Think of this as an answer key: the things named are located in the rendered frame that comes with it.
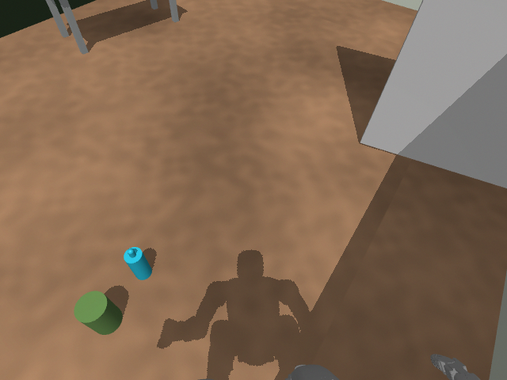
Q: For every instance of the right robot hand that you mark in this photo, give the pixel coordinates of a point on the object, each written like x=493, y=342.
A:
x=453, y=368

